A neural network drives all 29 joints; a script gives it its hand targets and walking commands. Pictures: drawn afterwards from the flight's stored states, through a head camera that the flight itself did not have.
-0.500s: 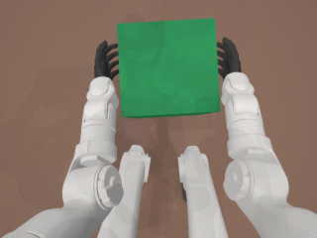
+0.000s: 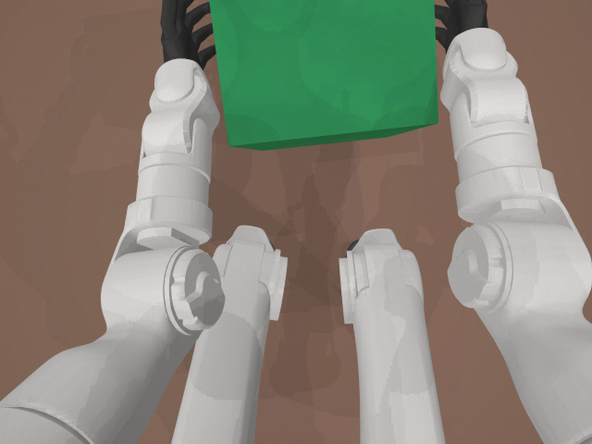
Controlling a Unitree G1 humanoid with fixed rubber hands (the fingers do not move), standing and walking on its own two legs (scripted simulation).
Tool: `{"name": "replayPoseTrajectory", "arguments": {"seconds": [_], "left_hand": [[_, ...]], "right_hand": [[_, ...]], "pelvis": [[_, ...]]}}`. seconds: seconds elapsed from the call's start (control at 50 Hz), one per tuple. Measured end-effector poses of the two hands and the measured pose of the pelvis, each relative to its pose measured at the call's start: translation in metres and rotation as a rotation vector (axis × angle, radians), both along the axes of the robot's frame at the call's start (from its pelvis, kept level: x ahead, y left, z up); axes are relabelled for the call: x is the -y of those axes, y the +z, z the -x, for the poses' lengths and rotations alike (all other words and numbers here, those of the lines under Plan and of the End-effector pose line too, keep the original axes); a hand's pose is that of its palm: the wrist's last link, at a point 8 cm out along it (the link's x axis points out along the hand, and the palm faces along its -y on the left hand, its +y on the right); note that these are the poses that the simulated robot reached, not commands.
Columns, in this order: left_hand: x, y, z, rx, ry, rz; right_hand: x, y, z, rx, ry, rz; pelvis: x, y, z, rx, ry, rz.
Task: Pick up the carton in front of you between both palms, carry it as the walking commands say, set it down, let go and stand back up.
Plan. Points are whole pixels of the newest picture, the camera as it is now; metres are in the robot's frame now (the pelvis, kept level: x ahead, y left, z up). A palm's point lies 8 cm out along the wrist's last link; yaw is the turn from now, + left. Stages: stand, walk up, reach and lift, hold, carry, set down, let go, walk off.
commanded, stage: set down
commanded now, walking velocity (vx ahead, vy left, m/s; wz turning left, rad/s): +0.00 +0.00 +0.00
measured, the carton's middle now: (320, 62) +0.52 -0.02 -0.22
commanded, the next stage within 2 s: none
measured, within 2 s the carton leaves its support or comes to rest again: rests again in 0.72 s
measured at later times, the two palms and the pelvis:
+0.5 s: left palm (204, 74) +0.51 +0.13 -0.20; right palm (443, 46) +0.53 -0.17 -0.20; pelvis +0.00 +0.00 -0.05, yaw +0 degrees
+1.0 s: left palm (201, 76) +0.51 +0.14 -0.22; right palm (436, 52) +0.53 -0.17 -0.22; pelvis +0.00 +0.00 -0.06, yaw +1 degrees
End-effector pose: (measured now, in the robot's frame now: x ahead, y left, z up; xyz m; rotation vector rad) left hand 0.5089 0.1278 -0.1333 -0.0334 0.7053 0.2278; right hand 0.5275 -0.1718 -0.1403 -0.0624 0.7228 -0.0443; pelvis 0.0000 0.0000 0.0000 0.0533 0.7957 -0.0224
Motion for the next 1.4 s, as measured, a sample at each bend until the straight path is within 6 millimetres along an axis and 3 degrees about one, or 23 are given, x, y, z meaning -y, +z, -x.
{"name": "replayPoseTrajectory", "arguments": {"seconds": [0.12, 0.22, 0.78, 1.26, 1.32, 1.4], "left_hand": [[0.000, -0.037, -0.005, -0.011, 0.009, 0.003], [-0.002, -0.052, -0.007, -0.007, 0.020, 0.015], [-0.005, -0.079, -0.002, -0.066, -0.040, 0.002], [-0.012, -0.083, -0.005, -0.062, -0.104, 0.002], [-0.015, -0.089, -0.002, -0.071, -0.116, -0.022], [-0.031, -0.101, 0.006, -0.089, -0.078, -0.045]], "right_hand": [[0.000, -0.037, -0.008, -0.011, 0.018, 0.009], [-0.002, -0.048, -0.013, -0.008, 0.025, 0.012], [-0.002, -0.079, -0.004, -0.069, 0.034, 0.016], [0.000, -0.084, -0.006, -0.042, 0.068, -0.029], [0.005, -0.093, -0.002, -0.042, 0.048, -0.008], [0.029, -0.104, 0.006, -0.055, -0.015, 0.035]], "pelvis": [[0.001, -0.022, 0.000, 0.041, 0.009, -0.002], [0.003, -0.033, -0.004, 0.074, 0.015, 0.005], [0.001, -0.052, -0.002, 0.159, 0.014, 0.009], [0.002, -0.058, 0.003, 0.188, 0.016, 0.004], [0.002, -0.059, 0.005, 0.200, 0.014, 0.002], [0.002, -0.059, 0.005, 0.205, 0.011, 0.000]]}}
